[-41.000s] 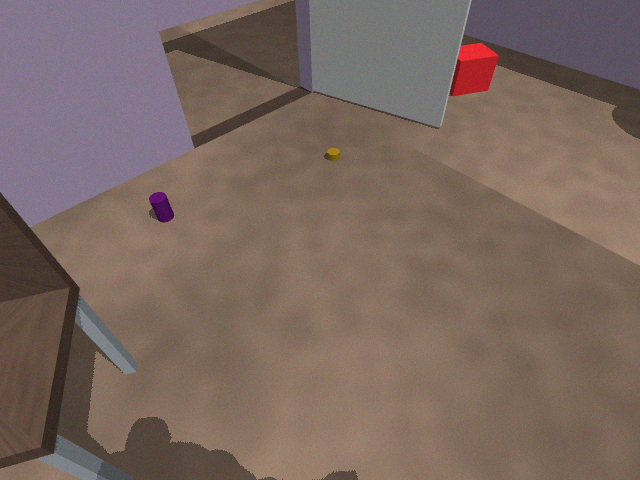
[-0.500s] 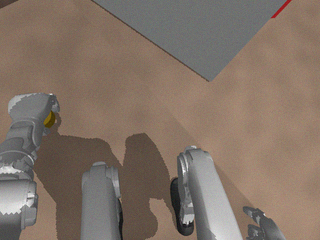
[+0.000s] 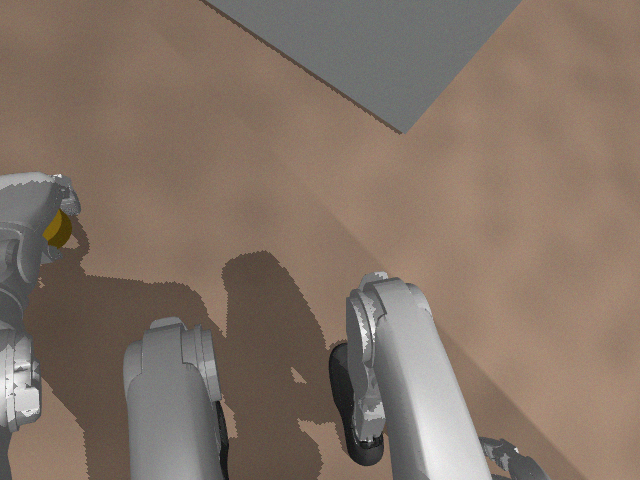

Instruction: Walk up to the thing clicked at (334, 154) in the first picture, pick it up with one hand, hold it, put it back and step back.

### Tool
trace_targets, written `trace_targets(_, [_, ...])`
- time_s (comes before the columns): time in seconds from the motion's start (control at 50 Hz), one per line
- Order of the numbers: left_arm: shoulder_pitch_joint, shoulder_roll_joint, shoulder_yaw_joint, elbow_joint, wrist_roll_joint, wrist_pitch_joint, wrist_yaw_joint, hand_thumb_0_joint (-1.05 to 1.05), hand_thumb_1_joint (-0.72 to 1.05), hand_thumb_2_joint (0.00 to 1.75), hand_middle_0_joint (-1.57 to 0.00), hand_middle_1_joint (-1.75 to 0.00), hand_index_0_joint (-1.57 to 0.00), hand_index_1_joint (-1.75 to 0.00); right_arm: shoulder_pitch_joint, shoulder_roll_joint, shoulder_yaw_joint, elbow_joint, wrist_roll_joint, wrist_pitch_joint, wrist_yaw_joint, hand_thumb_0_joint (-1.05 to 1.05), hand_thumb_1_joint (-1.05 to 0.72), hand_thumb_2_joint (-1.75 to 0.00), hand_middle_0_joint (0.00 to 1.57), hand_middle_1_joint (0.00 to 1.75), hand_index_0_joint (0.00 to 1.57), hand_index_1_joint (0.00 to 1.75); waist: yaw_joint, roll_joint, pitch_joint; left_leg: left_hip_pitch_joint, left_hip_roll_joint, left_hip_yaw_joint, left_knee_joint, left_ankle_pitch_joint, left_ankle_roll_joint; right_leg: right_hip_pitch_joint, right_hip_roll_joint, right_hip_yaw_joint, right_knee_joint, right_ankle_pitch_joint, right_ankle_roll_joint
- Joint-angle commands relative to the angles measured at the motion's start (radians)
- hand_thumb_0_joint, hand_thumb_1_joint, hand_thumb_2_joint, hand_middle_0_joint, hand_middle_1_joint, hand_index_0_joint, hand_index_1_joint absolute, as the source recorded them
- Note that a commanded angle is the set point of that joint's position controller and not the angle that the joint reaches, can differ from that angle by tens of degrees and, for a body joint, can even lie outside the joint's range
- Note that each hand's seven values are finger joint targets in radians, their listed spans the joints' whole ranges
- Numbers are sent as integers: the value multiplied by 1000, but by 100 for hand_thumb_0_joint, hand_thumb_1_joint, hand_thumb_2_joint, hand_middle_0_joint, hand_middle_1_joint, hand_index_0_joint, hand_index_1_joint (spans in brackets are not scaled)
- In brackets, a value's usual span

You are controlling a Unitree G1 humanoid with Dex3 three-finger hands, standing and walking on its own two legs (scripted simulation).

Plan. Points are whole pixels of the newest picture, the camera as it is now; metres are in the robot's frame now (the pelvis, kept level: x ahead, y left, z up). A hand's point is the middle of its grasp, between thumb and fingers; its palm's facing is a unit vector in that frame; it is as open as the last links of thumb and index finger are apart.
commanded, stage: crouch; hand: left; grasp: from above
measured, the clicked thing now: (38, 225) +0.47 +0.29 -0.19
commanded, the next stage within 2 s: lower in 0.16 s
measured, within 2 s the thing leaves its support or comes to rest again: rests again in 1.48 s
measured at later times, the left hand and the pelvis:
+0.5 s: hand (52, 240) +0.46 +0.29 -0.22, palm faces -0.49 -0.06 -0.87, open 7.8 cm; pelvis +0.00 +0.00 -0.03, yaw -2 degrees
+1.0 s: hand (68, 246) +0.46 +0.29 -0.28, palm faces -0.48 -0.10 -0.87, open 7.8 cm; pelvis +0.01 +0.00 -0.06, yaw -5 degrees
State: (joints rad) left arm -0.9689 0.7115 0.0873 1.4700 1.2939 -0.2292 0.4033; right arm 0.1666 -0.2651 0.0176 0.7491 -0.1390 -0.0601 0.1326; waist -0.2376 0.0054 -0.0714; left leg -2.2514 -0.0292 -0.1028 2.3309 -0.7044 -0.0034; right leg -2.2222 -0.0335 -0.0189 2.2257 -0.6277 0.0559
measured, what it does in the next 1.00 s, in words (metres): lowers itself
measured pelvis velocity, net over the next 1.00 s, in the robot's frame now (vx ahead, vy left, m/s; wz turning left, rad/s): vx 0.01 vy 0.00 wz -0.08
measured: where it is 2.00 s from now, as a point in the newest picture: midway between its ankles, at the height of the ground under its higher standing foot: (288, 451)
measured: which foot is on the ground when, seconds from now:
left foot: down 0.00-1.00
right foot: down 0.00-1.00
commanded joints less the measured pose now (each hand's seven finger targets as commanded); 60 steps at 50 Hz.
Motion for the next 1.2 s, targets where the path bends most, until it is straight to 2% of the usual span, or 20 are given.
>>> trace_targets(0.0, [-325,253,35,-111,3,-1,50,0,65,61,-89,-83,-99,-73,220,-257,-75,-12,-3,-9,-6,0,-91,-90,20,30,20,30,-17,271,-685,508,-5,69,-257,202,20,323,29,-107,-177,164,-90])
trace_targets(0.08, [-334,256,31,-96,8,-2,58,0,67,61,-92,-82,-101,-73,219,-263,-65,-14,-7,-11,0,0,-91,-90,20,30,20,30,-21,286,-665,499,-4,67,-247,184,19,301,31,-114,-164,151,-91])
trace_targets(0.1, [-363,290,46,-133,8,-5,61,0,67,61,-92,-82,-101,-72,212,-268,-66,-13,-5,-10,-1,0,-91,-90,20,30,20,30,-8,303,-698,507,-5,65,-248,186,19,300,33,-115,-157,153,-93])
trace_targets(0.14, [-322,262,31,-68,9,0,60,0,67,61,-91,-82,-101,-72,212,-265,-64,-16,-7,-11,2,0,-91,-90,20,30,20,30,-22,287,-648,485,-5,64,-241,167,19,280,32,-117,-153,139,-92])
trace_targets(0.26, [-351,292,42,-95,16,-7,68,0,61,62,-92,-78,-99,-71,222,-273,-56,-15,-9,-14,7,0,-91,-90,20,30,20,30,-28,306,-679,481,-7,65,-213,209,21,296,34,-121,-132,181,-89])
trace_targets(0.34, [-318,252,19,-9,14,-11,66,0,63,60,-93,-78,-100,-71,216,-271,-42,-12,-18,-19,14,0,-91,-90,20,30,20,30,-51,255,-591,414,-8,67,-194,173,27,281,40,-129,-133,152,-86])
trace_targets(0.38, [-337,315,40,-19,19,-21,75,0,62,58,-92,-78,-100,-70,208,-278,-33,-12,-22,-21,14,0,-91,-90,20,30,20,30,-40,263,-624,403,-10,72,-170,183,30,308,43,-127,-123,163,-86])
trace_targets(0.48, [-356,334,60,-8,39,-47,105,0,67,60,-95,-79,-103,-71,211,-291,-22,-13,-41,-25,20,0,-91,-90,20,30,20,30,-60,295,-626,420,-8,63,-154,203,25,292,46,-142,-97,179,-81])
trace_targets(0.52, [-346,350,66,0,52,-52,123,0,67,59,-95,-78,-103,-70,204,-290,-17,-13,-46,-25,20,0,-91,-90,20,30,20,30,-51,310,-625,427,-9,63,-151,202,23,287,49,-146,-89,176,-82])
trace_targets(0.6, [-354,349,72,40,65,-46,158,0,69,60,-95,-80,-103,-72,206,-296,-3,-4,-69,-35,31,0,-91,-90,20,30,20,30,-78,316,-594,421,-7,58,-127,204,25,265,49,-157,-72,189,-75])
trace_targets(0.62, [-352,370,81,7,64,-48,168,0,68,60,-95,-79,-103,-71,196,-300,-5,-4,-66,-36,30,0,-91,-90,20,30,20,30,-58,358,-621,448,-5,53,-140,219,20,259,52,-161,-62,194,-76])
trace_targets(0.64, [-339,358,74,71,69,-40,171,0,69,61,-95,-80,-103,-72,192,-305,-3,-7,-72,-41,35,0,-91,-90,20,30,20,30,-82,349,-586,447,-2,45,-126,205,18,226,51,-169,-50,186,-78])
trace_targets(0.76, [-316,409,115,97,73,-31,189,0,65,63,-91,-78,-100,-70,192,-338,3,-11,-92,-60,54,0,-91,-90,20,30,20,30,-99,335,-542,395,-2,46,-91,212,24,245,54,-178,-40,201,-72])
trace_targets(0.86, [-284,439,144,88,69,-39,188,0,63,61,-88,-79,-97,-70,199,-344,11,-9,-104,-66,68,0,-91,-90,20,30,20,30,-101,343,-569,409,1,38,-71,244,24,288,61,-186,-30,229,-67])
trace_targets(0.92, [-293,440,135,100,69,-53,189,0,65,61,-91,-79,-100,-70,182,-362,16,-22,-111,-70,73,0,-91,-90,20,30,20,30,-116,358,-516,388,2,29,-64,217,18,246,61,-200,-25,196,-73])
trace_targets(0.94, [-284,461,143,88,74,-55,191,0,64,63,-90,-79,-99,-71,179,-352,20,-19,-110,-70,75,0,-91,-90,20,30,20,30,-100,357,-537,392,4,30,-64,207,21,273,65,-194,-30,194,-73])
trace_targets(0.98, [-274,484,163,87,76,-64,201,0,70,64,-93,-81,-102,-72,186,-362,28,-16,-117,-65,75,0,-91,-90,20,30,20,30,-106,352,-544,386,4,26,-53,221,20,276,65,-202,-24,203,-72])
trace_targets(1.06, [-279,472,141,97,88,-73,216,0,75,67,-97,-82,-106,-73,175,-357,40,-14,-130,-72,85,0,-91,-90,20,30,20,30,-122,368,-529,407,9,24,-36,227,17,276,72,-206,-13,220,-68])
trace_targets(1.14, [-269,470,132,111,87,-70,240,0,76,70,-98,-83,-107,-75,159,-370,42,-4,-132,-80,90,0,-91,-90,20,30,20,30,-117,388,-514,412,12,15,-42,236,12,263,75,-213,-3,230,-69])
trace_targets(1.18, [-288,471,129,120,93,-69,247,0,78,72,-100,-83,-108,-75,161,-383,46,-7,-140,-87,96,0,-91,-90,20,30,20,30,-137,403,-500,437,15,1,-45,255,6,235,73,-230,10,238,-66])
